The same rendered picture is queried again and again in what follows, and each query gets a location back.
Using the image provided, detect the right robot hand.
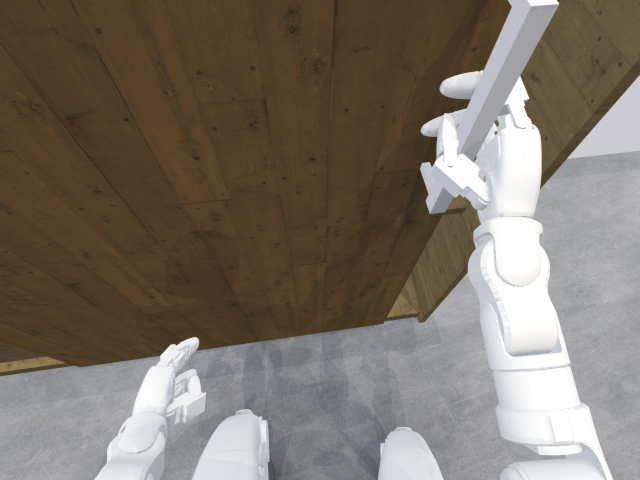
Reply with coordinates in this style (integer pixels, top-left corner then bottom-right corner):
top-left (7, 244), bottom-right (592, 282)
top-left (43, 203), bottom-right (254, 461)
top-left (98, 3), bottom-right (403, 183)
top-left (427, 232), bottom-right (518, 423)
top-left (421, 70), bottom-right (542, 224)

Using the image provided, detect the robot left thigh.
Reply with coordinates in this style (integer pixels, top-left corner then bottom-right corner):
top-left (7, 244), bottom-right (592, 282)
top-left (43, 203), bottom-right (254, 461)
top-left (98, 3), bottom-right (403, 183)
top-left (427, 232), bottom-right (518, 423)
top-left (192, 414), bottom-right (270, 480)

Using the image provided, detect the robot right thigh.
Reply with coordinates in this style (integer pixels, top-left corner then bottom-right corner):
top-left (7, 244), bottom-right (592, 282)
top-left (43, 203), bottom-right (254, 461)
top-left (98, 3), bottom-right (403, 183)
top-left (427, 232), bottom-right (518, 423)
top-left (378, 430), bottom-right (444, 480)

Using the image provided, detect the robot right upper arm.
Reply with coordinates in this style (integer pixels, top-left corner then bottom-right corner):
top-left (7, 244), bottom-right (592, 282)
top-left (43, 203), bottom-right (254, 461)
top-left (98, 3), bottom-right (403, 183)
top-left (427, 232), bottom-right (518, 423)
top-left (500, 457), bottom-right (605, 480)

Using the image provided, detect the handle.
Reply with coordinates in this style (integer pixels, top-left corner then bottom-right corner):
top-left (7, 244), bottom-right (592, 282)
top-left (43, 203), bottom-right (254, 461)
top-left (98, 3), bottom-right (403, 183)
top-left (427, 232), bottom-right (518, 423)
top-left (420, 0), bottom-right (559, 214)

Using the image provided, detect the left robot hand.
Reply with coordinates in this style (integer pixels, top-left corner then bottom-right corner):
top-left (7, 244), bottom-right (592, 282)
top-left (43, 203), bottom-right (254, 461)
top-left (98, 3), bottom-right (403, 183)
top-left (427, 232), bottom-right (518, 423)
top-left (132, 337), bottom-right (206, 430)

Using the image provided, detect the left robot forearm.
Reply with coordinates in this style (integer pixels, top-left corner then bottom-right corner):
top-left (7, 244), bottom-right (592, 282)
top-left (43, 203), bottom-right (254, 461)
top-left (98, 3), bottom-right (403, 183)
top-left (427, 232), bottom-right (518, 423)
top-left (94, 412), bottom-right (168, 480)

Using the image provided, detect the wardrobe door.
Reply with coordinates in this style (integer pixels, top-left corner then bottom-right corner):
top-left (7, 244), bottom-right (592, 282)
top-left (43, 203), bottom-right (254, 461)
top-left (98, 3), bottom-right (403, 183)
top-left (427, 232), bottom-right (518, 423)
top-left (0, 341), bottom-right (46, 363)
top-left (0, 0), bottom-right (560, 367)

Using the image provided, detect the right robot forearm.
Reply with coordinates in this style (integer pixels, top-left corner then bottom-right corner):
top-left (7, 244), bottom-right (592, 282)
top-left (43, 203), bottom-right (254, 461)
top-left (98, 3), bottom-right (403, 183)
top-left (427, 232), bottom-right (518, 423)
top-left (468, 216), bottom-right (613, 480)

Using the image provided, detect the robot thigh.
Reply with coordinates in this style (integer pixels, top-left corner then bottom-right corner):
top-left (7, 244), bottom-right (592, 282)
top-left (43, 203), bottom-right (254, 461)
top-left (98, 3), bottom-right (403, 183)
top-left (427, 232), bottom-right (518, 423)
top-left (378, 430), bottom-right (444, 480)
top-left (192, 414), bottom-right (270, 480)

